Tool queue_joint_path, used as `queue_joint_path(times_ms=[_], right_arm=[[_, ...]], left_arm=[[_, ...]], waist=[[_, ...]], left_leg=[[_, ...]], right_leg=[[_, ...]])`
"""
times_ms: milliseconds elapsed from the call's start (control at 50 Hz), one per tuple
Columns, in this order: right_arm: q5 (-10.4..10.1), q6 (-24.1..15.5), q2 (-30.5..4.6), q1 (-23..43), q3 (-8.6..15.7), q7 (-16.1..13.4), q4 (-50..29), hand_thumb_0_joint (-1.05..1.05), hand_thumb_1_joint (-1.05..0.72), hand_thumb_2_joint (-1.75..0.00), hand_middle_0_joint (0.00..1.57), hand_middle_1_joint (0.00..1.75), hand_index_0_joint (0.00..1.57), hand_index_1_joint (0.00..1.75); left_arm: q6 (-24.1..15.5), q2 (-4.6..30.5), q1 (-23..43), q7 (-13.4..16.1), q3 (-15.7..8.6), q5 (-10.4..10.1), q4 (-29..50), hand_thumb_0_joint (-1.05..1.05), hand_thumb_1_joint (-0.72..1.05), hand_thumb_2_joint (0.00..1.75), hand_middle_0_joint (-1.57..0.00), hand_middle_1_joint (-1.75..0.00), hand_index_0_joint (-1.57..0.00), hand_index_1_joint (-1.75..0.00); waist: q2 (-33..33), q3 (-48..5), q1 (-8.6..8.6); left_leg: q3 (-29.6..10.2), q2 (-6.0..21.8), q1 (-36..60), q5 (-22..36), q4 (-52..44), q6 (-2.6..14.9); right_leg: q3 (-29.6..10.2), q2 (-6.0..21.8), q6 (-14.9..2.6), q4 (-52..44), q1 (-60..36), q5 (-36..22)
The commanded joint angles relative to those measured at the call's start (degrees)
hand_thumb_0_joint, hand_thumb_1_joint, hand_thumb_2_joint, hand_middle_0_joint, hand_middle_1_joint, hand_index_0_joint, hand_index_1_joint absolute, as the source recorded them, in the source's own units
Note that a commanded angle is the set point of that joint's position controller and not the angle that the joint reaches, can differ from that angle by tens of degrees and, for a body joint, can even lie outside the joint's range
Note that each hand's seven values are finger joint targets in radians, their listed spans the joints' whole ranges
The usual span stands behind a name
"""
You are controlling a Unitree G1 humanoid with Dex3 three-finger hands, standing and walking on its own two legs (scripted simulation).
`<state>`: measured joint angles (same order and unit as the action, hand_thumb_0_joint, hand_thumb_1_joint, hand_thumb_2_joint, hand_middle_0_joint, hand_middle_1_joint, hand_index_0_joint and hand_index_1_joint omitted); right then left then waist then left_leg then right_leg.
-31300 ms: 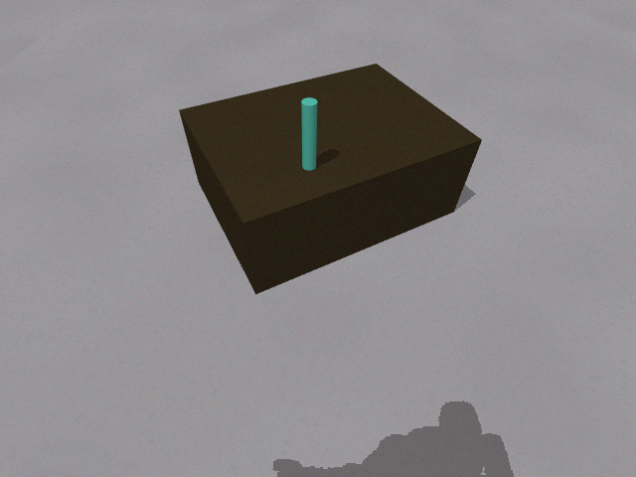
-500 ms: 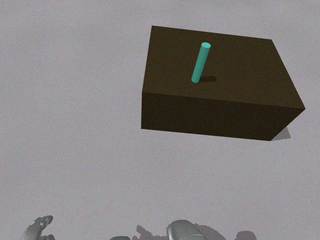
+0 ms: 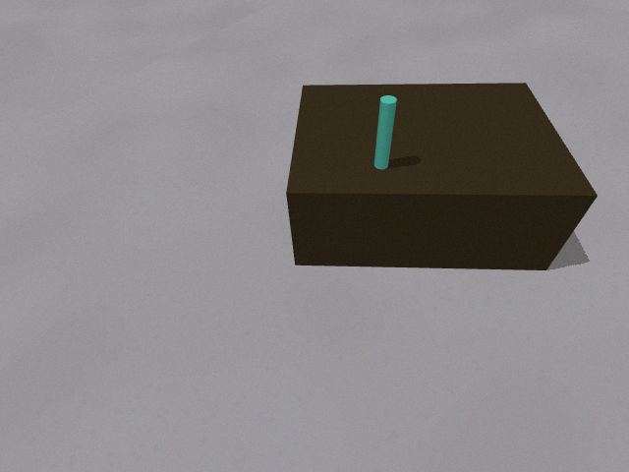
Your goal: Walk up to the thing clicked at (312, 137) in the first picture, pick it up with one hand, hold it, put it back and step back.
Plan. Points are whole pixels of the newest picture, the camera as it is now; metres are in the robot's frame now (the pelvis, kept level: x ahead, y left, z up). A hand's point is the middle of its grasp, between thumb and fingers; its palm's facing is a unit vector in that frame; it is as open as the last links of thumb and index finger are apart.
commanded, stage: step back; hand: right
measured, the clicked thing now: (384, 134) +1.15 -0.18 -0.25
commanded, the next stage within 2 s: stand in 0.74 s
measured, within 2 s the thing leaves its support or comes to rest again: neither
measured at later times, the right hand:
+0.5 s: hand out of the picture +0.12 -0.28 -0.16, palm faces -0.07 +0.93 -0.37, open 7.4 cm
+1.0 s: hand (496, 463) +0.18 -0.23 -0.14, palm faces -0.09 +0.93 -0.35, open 7.4 cm
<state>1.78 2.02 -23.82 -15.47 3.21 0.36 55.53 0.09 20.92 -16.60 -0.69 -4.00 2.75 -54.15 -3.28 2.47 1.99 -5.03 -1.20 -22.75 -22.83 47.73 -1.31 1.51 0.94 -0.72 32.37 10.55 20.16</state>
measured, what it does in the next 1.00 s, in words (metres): steps on the spot: left foot, then right foot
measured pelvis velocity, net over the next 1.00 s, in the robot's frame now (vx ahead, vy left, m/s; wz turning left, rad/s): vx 0.06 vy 0.01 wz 0.07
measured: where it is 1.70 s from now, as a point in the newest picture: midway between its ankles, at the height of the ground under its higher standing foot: outside the picture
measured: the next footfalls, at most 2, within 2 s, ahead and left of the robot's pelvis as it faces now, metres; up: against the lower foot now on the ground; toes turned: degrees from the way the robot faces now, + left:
left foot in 0.08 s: +0.07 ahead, +0.13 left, +0.00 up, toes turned +4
right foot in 0.38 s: +0.11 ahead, -0.13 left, +0.00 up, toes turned +0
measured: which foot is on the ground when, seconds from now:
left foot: up 0.00-0.06, down 0.08-1.00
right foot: down 0.00-0.14, up 0.16-0.36, down 0.38-1.00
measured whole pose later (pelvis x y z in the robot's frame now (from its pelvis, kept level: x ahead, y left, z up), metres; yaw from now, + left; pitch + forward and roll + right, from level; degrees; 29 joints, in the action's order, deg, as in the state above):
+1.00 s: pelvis +0.06 +0.01 +0.01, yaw +4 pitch -3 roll +0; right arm 0.5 -1.2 -19.2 -4.3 0.9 0.2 62.5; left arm -0.7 20.4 -4.6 0.0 -0.2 -0.1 -62.8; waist 1.0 4.2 1.0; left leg 0.1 0.7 -7.1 -15.6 25.5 -0.6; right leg 2.3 3.6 2.2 25.4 9.2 13.4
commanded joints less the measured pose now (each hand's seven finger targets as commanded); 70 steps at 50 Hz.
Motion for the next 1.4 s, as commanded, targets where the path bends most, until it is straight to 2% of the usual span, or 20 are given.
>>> queue_joint_path(times_ms=[0,60,80,100,120,140,220,280,340,360,380,400,420,480,560,620,680,760,940,1380], right_arm=[[0.3,-3.7,-9.5,7.3,2.3,0.1,-6.1,0.0,-0.9,-0.9,0.2,0.3,0.2,0.3],[0.4,-4.8,-8.6,1.6,3.0,-0.2,-3.2,0.0,-0.9,-0.9,0.2,0.3,0.2,0.3],[0.4,-5.3,-9.6,-1.3,3.7,-0.5,-2.5,0.0,-0.9,-0.9,0.2,0.3,0.2,0.3],[0.8,-5.6,-14.4,-3.7,4.9,-0.8,-2.4,0.0,-0.9,-0.9,0.2,0.3,0.2,0.3],[0.5,-5.4,-18.4,-3.9,5.6,-0.6,-2.9,0.0,-0.9,-0.9,0.2,0.3,0.2,0.3],[0.1,-5.1,-18.8,-2.9,6.0,-0.6,-2.9,0.0,-0.9,-0.9,0.2,0.3,0.2,0.3],[0.1,-5.3,-12.5,2.2,4.0,-0.5,-4.7,0.0,-0.9,-0.9,0.2,0.3,0.2,0.3],[0.3,-4.8,-11.7,3.1,3.6,-0.3,-4.5,0.0,-0.9,-0.9,0.2,0.3,0.2,0.3],[-0.8,-3.2,-8.7,7.3,1.9,-0.4,-5.2,0.0,-0.9,-0.9,0.2,0.3,0.2,0.3],[-1.3,-3.0,-6.2,7.1,1.0,-0.5,-5.5,0.0,-0.9,-0.9,0.2,0.3,0.2,0.3],[-1.6,-2.8,-3.7,6.5,0.2,-0.8,-6.2,0.0,-0.9,-0.9,0.2,0.3,0.2,0.3],[-1.3,-2.1,-4.2,5.1,0.3,-1.3,-5.7,0.0,-0.9,-0.9,0.2,0.3,0.2,0.3],[-0.9,-1.5,-8.3,3.1,1.9,-1.5,-3.3,0.0,-0.9,-0.9,0.2,0.3,0.2,0.3],[-1.1,-2.0,-8.6,2.8,1.6,-0.9,-1.3,0.0,-0.9,-0.9,0.2,0.3,0.2,0.3],[-0.6,-2.4,-7.3,3.3,1.2,-0.9,-0.2,0.0,-0.9,-0.9,0.2,0.3,0.2,0.3],[-0.1,-3.1,-7.4,1.0,1.9,-1.2,2.3,0.0,-0.9,-0.9,0.2,0.3,0.2,0.3],[-0.6,-3.4,-13.7,9.3,2.7,-1.2,0.5,0.0,-0.9,-0.9,0.2,0.3,0.2,0.3],[-1.2,-4.4,-9.3,9.7,0.8,-1.0,1.7,0.0,-0.9,-0.9,0.2,0.3,0.2,0.3],[-1.7,-4.5,-8.7,12.6,0.4,-1.2,3.9,0.0,-0.9,-0.9,0.2,0.3,0.2,0.3],[-1.1,-3.5,-7.9,13.6,-0.2,0.1,5.8,0.0,-0.9,-0.9,0.2,0.3,0.2,0.3]], left_arm=[[-1.6,17.1,4.7,0.7,-4.7,-0.1,5.7,0.0,0.9,0.9,-0.2,-0.3,-0.2,-0.3],[-0.9,14.3,5.2,0.4,-2.7,-0.8,5.9,0.0,0.9,0.9,-0.2,-0.3,-0.2,-0.3],[-1.0,11.4,3.6,0.4,-1.9,-0.8,5.8,0.0,0.9,0.9,-0.2,-0.3,-0.2,-0.3],[-1.2,8.3,5.1,0.3,-1.0,-1.7,7.0,0.0,0.9,0.9,-0.2,-0.3,-0.2,-0.3],[-0.9,12.3,8.6,0.8,-2.5,-1.6,6.9,0.0,0.9,0.9,-0.2,-0.3,-0.2,-0.3],[-0.9,15.0,10.0,0.8,-3.0,-1.3,6.8,0.0,0.9,0.9,-0.2,-0.3,-0.2,-0.3],[-1.4,12.8,5.2,-0.3,-2.4,-1.5,4.5,0.0,0.9,0.9,-0.2,-0.3,-0.2,-0.3],[-2.0,10.9,5.9,0.0,-2.2,-1.8,3.3,0.0,0.9,0.9,-0.2,-0.3,-0.2,-0.3],[-3.2,10.4,1.8,1.3,-2.4,-1.8,0.4,0.0,0.9,0.9,-0.2,-0.3,-0.2,-0.3],[-3.3,12.0,0.8,1.8,-2.9,-1.6,-0.4,0.0,0.9,0.9,-0.2,-0.3,-0.2,-0.3],[-3.6,15.7,0.3,2.3,-3.7,-0.8,-0.3,0.0,0.9,0.9,-0.2,-0.3,-0.2,-0.3],[-3.6,19.1,5.1,2.4,-3.8,-0.6,1.6,0.0,0.9,0.9,-0.2,-0.3,-0.2,-0.3],[-3.4,20.4,11.5,2.1,-3.9,-0.4,3.0,0.0,0.9,0.9,-0.2,-0.3,-0.2,-0.3],[-3.5,16.2,12.7,2.0,-2.7,-0.8,3.0,0.0,0.9,0.9,-0.2,-0.3,-0.2,-0.3],[-3.4,16.2,12.2,1.9,-2.7,-1.1,1.3,0.0,0.9,0.9,-0.2,-0.3,-0.2,-0.3],[-2.6,14.0,13.9,1.9,-1.9,-2.1,1.4,0.0,0.9,0.9,-0.2,-0.3,-0.2,-0.3],[-1.9,11.4,13.8,2.0,-1.0,-3.3,0.8,0.0,0.9,0.9,-0.2,-0.3,-0.2,-0.3],[-2.4,11.1,12.1,1.3,0.1,-2.8,-3.2,0.0,0.9,0.9,-0.2,-0.3,-0.2,-0.3],[-2.1,11.3,13.7,1.3,1.3,-2.6,-5.6,0.0,0.9,0.9,-0.2,-0.3,-0.2,-0.3],[-2.6,12.3,14.7,0.9,1.6,-2.1,-7.4,0.0,0.9,0.9,-0.2,-0.3,-0.2,-0.3]], waist=[[16.1,3.2,1.91],[10.0,-0.7,-1.27],[4.9,-4.2,-2.23],[-8.0,-5.8,-3.39],[-5.2,-3.2,-4.24],[-4.1,1.4,-4.31],[-2.8,3.1,-1.52],[-6.6,0.3,-2.37],[-5.4,-3.1,1.39],[-1.7,-4.7,2.01],[7.9,-5.3,2.14],[10.9,-4.4,0.76],[9.4,-1.6,-0.84],[8.9,0.9,-1.67],[13.1,-2.1,-1.14],[11.1,-5.5,-2.99],[-0.7,-6.9,-0.6],[2.1,-7.5,-0.87],[1.0,-7.1,-1.36],[5.1,-2.5,-1.98]], left_leg=[[3.7,1.6,-3.4,-4.0,-11.4,0.11],[6.8,-1.9,12.8,6.4,-24.8,2.11],[0.9,2.0,20.7,8.8,-26.1,3.29],[-19.4,14.1,25.0,6.0,-30.3,8.84],[-29.9,21.0,19.2,-4.1,-32.4,16.2],[-31.2,22.9,13.1,-10.6,-34.5,18.9],[-13.6,13.6,11.3,-2.9,-32.1,12.46],[-8.8,12.7,7.9,9.9,-28.4,11.52],[-1.1,8.3,3.1,18.0,-16.0,7.44],[-0.6,6.4,-0.8,14.2,-12.2,5.24],[0.0,0.9,-5.6,5.8,-4.0,3.04],[-0.8,-1.0,-4.2,-9.7,1.5,1.91],[-2.3,1.9,1.5,-11.3,6.1,1.39],[-1.1,2.4,0.5,-7.6,0.5,2.08],[3.3,2.8,3.6,-4.3,-8.3,1.22],[4.6,2.2,12.8,14.6,-22.3,1.65],[-8.7,13.8,9.9,25.2,-21.8,9.52],[-2.7,8.9,10.3,25.7,-23.0,3.65],[-0.4,9.3,17.5,35.4,-26.5,2.48],[0.5,8.1,16.4,14.0,-32.7,1.69]], right_leg=[[-15.6,14.5,-9.94,-13.7,-1.6,7.4],[-7.6,10.6,-6.59,-2.2,2.7,-9.8],[-4.8,8.4,-4.78,6.8,6.2,-14.3],[1.4,0.4,-1.38,19.8,17.2,-4.5],[-1.6,-0.2,-1.45,22.8,20.2,14.3],[-5.4,2.4,-1.94,24.4,19.4,15.2],[-2.5,2.7,-1.22,17.7,18.3,6.1],[0.3,1.1,0.11,7.7,8.7,2.6],[2.8,-1.9,0.16,-7.0,-4.8,-10.0],[-1.1,0.6,-0.48,-7.0,-10.0,-13.0],[-14.9,9.8,-2.5,-11.6,-10.1,-10.6],[-27.6,20.6,-8.07,-18.0,-1.2,2.4],[-30.3,23.9,-13.23,-18.3,8.5,10.5],[-17.7,16.2,-9.68,-12.7,6.5,-1.2],[-11.9,14.8,-8.71,-7.7,2.9,-19.2],[-6.2,11.1,-4.53,0.5,3.1,-28.3],[0.6,1.4,-0.19,5.2,3.7,-6.4],[-4.3,6.7,-1.28,-2.2,-5.4,-22.0],[-3.0,6.7,-0.6,-8.1,-7.2,-28.1],[-5.5,7.4,0.04,-18.5,-2.9,-8.2]])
